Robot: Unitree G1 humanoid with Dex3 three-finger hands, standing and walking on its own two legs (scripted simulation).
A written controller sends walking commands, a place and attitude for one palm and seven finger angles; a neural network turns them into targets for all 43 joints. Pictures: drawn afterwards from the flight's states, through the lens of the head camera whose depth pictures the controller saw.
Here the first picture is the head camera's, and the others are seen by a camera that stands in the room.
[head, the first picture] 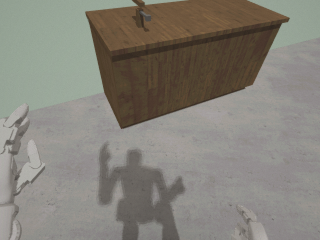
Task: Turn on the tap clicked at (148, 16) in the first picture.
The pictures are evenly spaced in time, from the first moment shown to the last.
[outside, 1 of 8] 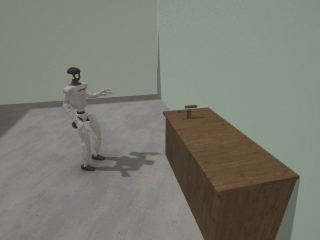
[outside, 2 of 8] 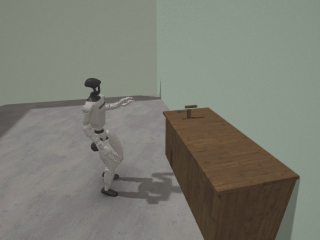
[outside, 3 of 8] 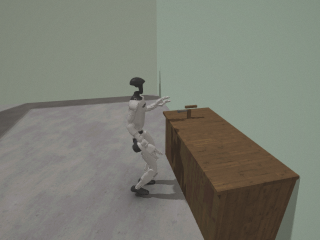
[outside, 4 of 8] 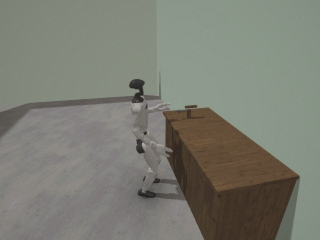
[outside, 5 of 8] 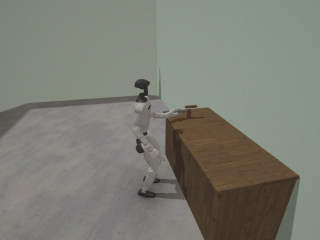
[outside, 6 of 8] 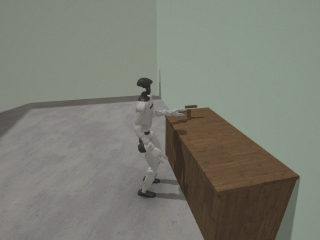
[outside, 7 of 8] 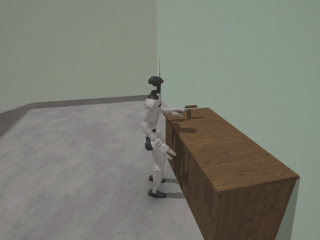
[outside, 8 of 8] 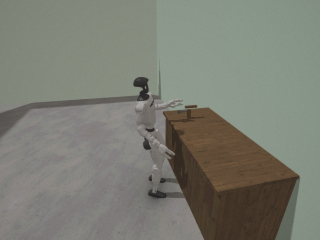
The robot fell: no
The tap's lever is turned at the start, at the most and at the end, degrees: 0 43 8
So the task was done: no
